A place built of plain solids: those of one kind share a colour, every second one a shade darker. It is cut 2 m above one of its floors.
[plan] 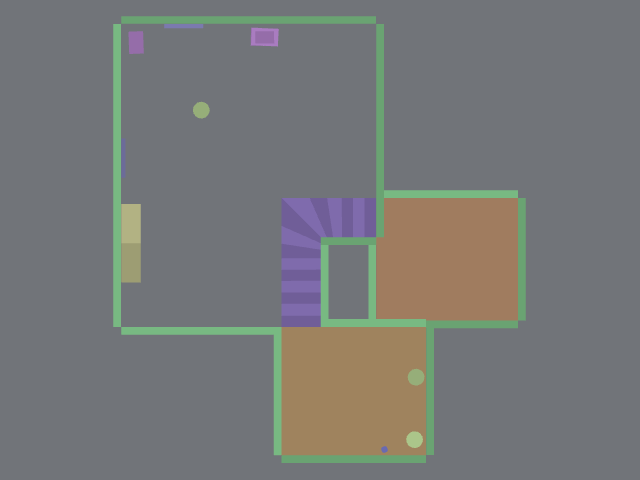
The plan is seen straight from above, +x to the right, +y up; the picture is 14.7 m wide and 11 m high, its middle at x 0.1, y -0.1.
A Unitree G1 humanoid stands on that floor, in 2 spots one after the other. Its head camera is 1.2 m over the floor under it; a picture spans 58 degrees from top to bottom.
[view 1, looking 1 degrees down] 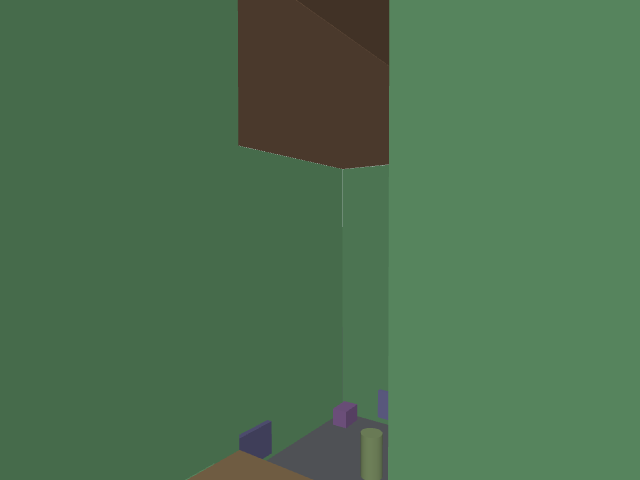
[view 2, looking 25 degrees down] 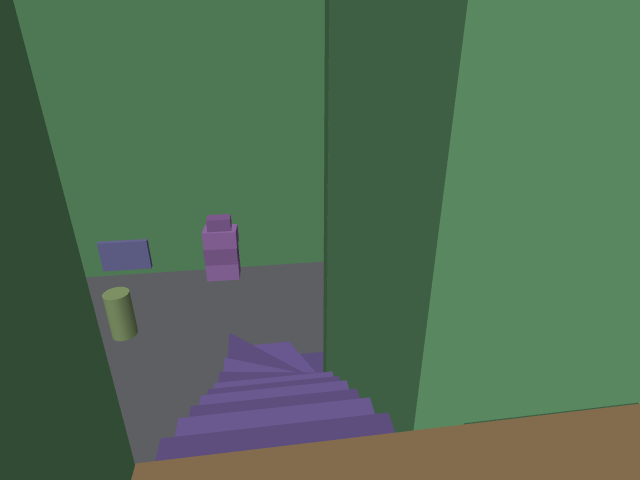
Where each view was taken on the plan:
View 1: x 0.94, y -3.78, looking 125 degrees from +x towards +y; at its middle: wall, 9.42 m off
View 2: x -0.34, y -3.09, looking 82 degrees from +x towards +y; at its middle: wall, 8.85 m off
